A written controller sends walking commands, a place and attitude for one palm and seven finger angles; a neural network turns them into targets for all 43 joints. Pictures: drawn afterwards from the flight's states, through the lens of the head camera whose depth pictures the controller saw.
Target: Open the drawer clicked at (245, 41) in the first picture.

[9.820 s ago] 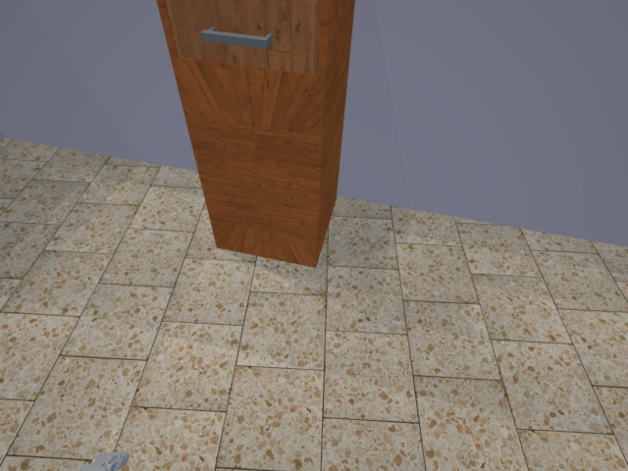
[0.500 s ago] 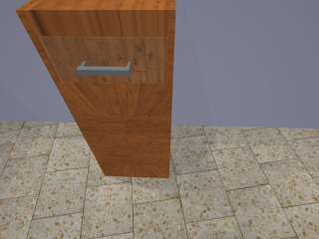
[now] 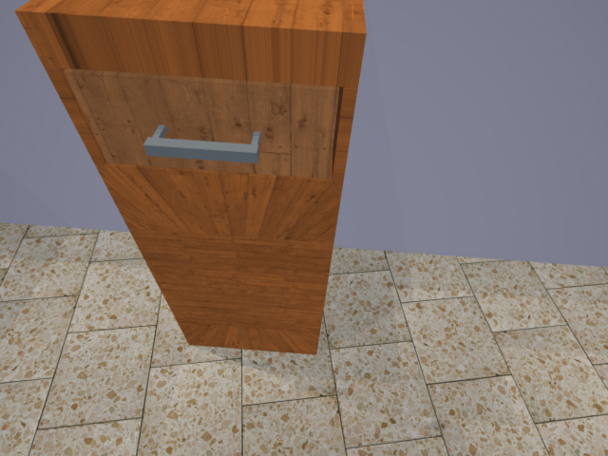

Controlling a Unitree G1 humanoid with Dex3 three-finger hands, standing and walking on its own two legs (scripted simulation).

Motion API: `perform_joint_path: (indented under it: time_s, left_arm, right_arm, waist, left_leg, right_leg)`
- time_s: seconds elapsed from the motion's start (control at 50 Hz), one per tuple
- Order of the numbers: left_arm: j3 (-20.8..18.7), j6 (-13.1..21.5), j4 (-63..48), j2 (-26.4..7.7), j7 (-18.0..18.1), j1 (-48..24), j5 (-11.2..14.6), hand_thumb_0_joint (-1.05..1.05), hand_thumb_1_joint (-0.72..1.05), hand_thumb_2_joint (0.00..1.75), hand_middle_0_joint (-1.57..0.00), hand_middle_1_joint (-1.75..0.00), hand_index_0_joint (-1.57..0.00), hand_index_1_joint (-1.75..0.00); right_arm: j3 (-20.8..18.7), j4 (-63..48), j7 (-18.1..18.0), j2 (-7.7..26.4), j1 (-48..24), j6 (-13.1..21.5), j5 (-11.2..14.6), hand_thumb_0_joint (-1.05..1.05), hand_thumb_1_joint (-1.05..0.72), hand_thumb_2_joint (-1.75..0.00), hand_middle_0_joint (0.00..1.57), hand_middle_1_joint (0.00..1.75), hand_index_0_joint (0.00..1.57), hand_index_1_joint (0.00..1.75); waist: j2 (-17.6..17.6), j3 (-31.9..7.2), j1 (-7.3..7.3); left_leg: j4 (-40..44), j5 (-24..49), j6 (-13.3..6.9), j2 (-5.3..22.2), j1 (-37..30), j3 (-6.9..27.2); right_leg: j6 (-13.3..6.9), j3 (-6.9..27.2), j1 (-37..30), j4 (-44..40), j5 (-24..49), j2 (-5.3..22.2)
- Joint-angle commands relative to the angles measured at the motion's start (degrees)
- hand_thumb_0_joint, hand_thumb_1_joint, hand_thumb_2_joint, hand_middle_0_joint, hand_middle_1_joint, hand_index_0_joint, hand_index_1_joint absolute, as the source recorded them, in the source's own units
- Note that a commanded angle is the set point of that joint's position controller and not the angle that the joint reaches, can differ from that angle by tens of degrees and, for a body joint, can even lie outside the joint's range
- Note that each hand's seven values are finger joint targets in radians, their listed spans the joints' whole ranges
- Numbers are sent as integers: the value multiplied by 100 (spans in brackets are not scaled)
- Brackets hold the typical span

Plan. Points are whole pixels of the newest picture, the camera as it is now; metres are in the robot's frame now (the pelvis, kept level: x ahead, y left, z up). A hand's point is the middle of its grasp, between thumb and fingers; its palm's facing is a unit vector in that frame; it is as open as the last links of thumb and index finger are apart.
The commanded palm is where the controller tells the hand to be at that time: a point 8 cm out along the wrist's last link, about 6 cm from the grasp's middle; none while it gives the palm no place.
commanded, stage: come to a stop and stand still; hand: left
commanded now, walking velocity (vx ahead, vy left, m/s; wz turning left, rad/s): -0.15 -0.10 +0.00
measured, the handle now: (205, 142) +0.51 +0.20 +0.12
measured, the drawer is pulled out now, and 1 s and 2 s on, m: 0.00 0.00 0.00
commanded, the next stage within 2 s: look again from close up in 0.74 s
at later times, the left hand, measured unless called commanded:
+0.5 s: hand out of the picture +0.05 +0.14 -0.16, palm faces -0.01 -0.97 -0.24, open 7.3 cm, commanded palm none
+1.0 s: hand out of the picture -0.01 +0.13 -0.17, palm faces +0.00 -0.98 -0.19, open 7.4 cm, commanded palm none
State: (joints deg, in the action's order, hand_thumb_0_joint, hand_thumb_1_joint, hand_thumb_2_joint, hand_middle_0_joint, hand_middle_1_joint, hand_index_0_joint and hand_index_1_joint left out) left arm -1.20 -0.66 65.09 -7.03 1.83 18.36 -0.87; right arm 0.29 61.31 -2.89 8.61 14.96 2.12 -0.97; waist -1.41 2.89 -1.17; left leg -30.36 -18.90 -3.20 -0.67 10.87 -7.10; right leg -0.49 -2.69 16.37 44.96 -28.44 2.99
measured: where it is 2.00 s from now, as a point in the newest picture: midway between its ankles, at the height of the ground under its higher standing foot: outside the picture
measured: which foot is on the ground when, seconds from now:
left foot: down 0.00-1.00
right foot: down 0.00-1.00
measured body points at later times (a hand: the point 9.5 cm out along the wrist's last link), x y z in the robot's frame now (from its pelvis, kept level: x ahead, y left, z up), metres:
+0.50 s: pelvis -0.02 -0.04 +0.00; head -0.02 -0.05 +0.45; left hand +0.05 +0.19 -0.14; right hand +0.01 -0.27 -0.16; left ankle -0.02 +0.08 -0.73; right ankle +0.00 -0.13 -0.73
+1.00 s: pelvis -0.01 -0.04 +0.01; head +0.00 -0.04 +0.46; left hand -0.01 +0.18 -0.15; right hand -0.04 -0.26 -0.16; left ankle -0.02 +0.08 -0.73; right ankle +0.00 -0.13 -0.73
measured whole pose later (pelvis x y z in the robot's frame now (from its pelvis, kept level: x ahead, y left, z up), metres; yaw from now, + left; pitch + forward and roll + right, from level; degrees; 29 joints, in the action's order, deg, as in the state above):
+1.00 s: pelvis -0.01 -0.04 +0.01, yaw +0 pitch -1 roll +1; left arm 1.2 1.0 63.5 -8.8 1.2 16.6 -0.4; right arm 1.4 64.6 -0.8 8.8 18.5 0.6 -0.6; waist 0.0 1.9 0.4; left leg -24.7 -14.4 0.6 1.8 9.2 -5.1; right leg -2.6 -3.6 12.0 26.7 -13.9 -0.5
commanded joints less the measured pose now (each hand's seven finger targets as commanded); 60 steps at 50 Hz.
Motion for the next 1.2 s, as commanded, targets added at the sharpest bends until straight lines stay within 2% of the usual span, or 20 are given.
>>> perform_joint_path:
  time_s: [0.0, 0.04, 0.08, 0.1, 0.14, 0.18, 0.26, 0.28, 0.3, 0.32, 0.34, 0.36, 0.4, 0.46, 0.54, 0.6, 0.66, 0.82, 0.92, 1.18]
  left_arm:
    - [-26, 76, -218, -206, 29, 436, 14, 0, 90, 90, -20, -30, -20, -30]
    - [-56, 86, -283, -400, 29, 401, -2, 0, 90, 90, -20, -30, -20, -30]
    - [-82, 108, -390, -624, 35, 254, -4, 0, 90, 90, -20, -30, -20, -30]
    - [-84, 88, -447, -668, 29, 183, -3, 0, 90, 90, -20, -30, -20, -30]
    - [-109, 84, -531, -700, 40, 102, -19, 0, 90, 90, -20, -30, -20, -30]
    - [-104, 91, -613, -731, 57, 16, -19, 0, 90, 90, -20, -30, -20, -30]
    - [-68, 91, -721, -744, 53, -161, -2, 0, 90, 90, -20, -30, -20, -30]
    - [-93, 116, -645, -1077, 242, 241, -19, 0, 90, 90, -20, -30, -20, -30]
    - [-102, 198, -989, -1169, 222, -111, -3, 0, 90, 90, -20, -30, -20, -30]
    - [-84, 223, -1034, -1176, 181, -216, -2, 0, 90, 90, -20, -30, -20, -30]
    - [-74, 246, -1098, -1162, 181, -328, -9, 0, 90, 90, -20, -30, -20, -30]
    - [-71, 257, -1162, -1166, 162, -427, 5, 0, 90, 90, -20, -30, -20, -30]
    - [-26, 236, -1185, -1079, 118, -467, 39, 0, 90, 90, -20, -30, -20, -30]
    - [18, 202, -1117, -984, 65, -423, 24, 0, 90, 90, -20, -30, -20, -30]
    - [38, 180, -1080, -989, 28, -395, 38, 0, 90, 90, -20, -30, -20, -30]
    - [34, 199, -1046, -992, 10, -345, 47, 0, 90, 90, -20, -30, -20, -30]
    - [43, 224, -958, -982, 3, -298, 51, 0, 90, 90, -20, -30, -20, -30]
    - [72, 267, -652, -915, -8, -146, 63, 0, 90, 90, -20, -30, -20, -30]
    - [91, 290, -448, -847, 4, -5, 61, 0, 90, 90, -20, -30, -20, -30]
    - [107, 266, -257, -757, 22, 93, 32, 0, 90, 90, -20, -30, -20, -30]
  right_arm:
    - [-137, -105, -41, 637, 324, 10, 25, 0, -90, -90, 20, 30, 20, 30]
    - [-194, -145, -40, 654, 272, -29, 46, 0, -90, -90, 20, 30, 20, 30]
    - [-227, -157, -25, 564, 282, -51, 33, 0, -90, -90, 20, 30, 20, 30]
    - [-239, -186, -18, 558, 254, -71, 20, 0, -90, -90, 20, 30, 20, 30]
    - [-271, -154, -15, 564, 270, -128, 10, 0, -90, -90, 20, 30, 20, 30]
    - [-261, -152, 7, 535, 304, -137, 13, 0, -90, -90, 20, 30, 20, 30]
    - [-201, -123, 60, 415, 229, -139, 12, 0, -90, -90, 20, 30, 20, 30]
    - [-356, -547, 127, 1010, -209, -136, 121, 0, -90, -90, 20, 30, 20, 30]
    - [-315, -732, 186, 632, 114, -180, 77, 0, -90, -90, 20, 30, 20, 30]
    - [-251, -666, 195, 467, 31, -202, 69, 0, -90, -90, 20, 30, 20, 30]
    - [-230, -620, 211, 409, 189, -199, 57, 0, -90, -90, 20, 30, 20, 30]
    - [-212, -585, 232, 350, 374, -192, 29, 0, -90, -90, 20, 30, 20, 30]
    - [-191, -568, 230, 471, 355, -160, -4, 0, -90, -90, 20, 30, 20, 30]
    - [-149, -615, 214, 508, 248, -160, -12, 0, -90, -90, 20, 30, 20, 30]
    - [-99, -525, 228, 631, 419, -168, -31, 0, -90, -90, 20, 30, 20, 30]
    - [-74, -429, 221, 645, 506, -126, -35, 0, -90, -90, 20, 30, 20, 30]
    - [-59, -338, 211, 613, 549, -107, -32, 0, -90, -90, 20, 30, 20, 30]
    - [-11, -12, 186, 559, 614, -64, -1, 0, -90, -90, 20, 30, 20, 30]
    - [-4, 151, 149, 539, 640, -18, 18, 0, -90, -90, 20, 30, 20, 30]
    - [-11, 279, 104, 481, 520, -26, 28, 0, -90, -90, 20, 30, 20, 30]
  waist:
    - [470, -98, -23]
    - [312, -247, -9]
    - [299, -352, 72]
    - [395, -292, 89]
    - [-1, -420, 105]
    - [-150, -510, 116]
    - [-81, -494, 113]
    - [-794, -608, -14]
    - [-885, -926, 205]
    - [-745, -675, 176]
    - [-506, -650, 301]
    - [143, -684, 352]
    - [651, -280, 298]
    - [316, 325, 195]
    - [-85, 547, 213]
    - [114, 256, 197]
    - [-32, 46, 188]
    - [108, 54, 158]
    - [157, -121, 144]
    - [172, 155, 128]
  left_leg:
    - [764, 4719, -498, 1392, -394, 1032]
    - [578, 3986, -243, 1160, -399, 936]
    - [590, 3319, -45, 924, -259, 814]
    - [626, 3138, -18, 901, -199, 814]
    - [412, 3034, 38, 868, -277, 689]
    - [418, 2795, 90, 814, -262, 637]
    - [671, 1699, 151, 739, -149, 641]
    - [-415, 1891, 290, 969, 51, 430]
    - [-411, 68, 309, 463, 482, 389]
    - [-353, -404, 319, 350, 447, 358]
    - [-163, -235, 309, 343, 303, 391]
    - [176, 140, 274, 342, 25, 349]
    - [362, 770, 161, 611, 102, 658]
    - [730, 371, 111, 686, 532, 793]
    - [842, -38, 141, 553, 551, 739]
    - [957, 66, 143, 571, 411, 757]
    - [979, 208, 158, 573, 263, 716]
    - [1021, 468, 192, 621, 236, 688]
    - [1022, 892, 188, 697, 55, 695]
    - [1063, 974, 191, 727, 48, 690]
  right_leg:
    - [85, -34, -137, -1171, 1168, 81]
    - [35, 201, -337, -1643, 2337, 133]
    - [-99, 476, -476, -1468, 3532, 376]
    - [-115, 469, -423, -1383, 3603, 409]
    - [-172, 536, -416, -1325, 3925, 417]
    - [-207, 564, -480, -1359, 3997, 459]
    - [-246, 665, -463, -1711, 3198, 455]
    - [-63, 781, -575, -1776, 4815, 670]
    - [-349, 1221, -899, -1889, 4182, 1026]
    - [-536, 1343, -605, -2110, 3511, 1108]
    - [-644, 1278, -462, -2158, 3062, 1019]
    - [-620, 1068, -367, -2072, 2717, 864]
    - [-400, 801, -38, -1967, 2061, 461]
    - [-308, 703, 13, -2242, 1310, 275]
    - [-305, 869, 218, -2613, 390, 283]
    - [-279, 827, 16, -2578, 591, 275]
    - [-287, 810, -159, -2629, 762, 325]
    - [-280, 757, -326, -2582, 1288, 343]
    - [-266, 661, -542, -2394, 2078, 334]
    - [-238, 624, -465, -2391, 2287, 318]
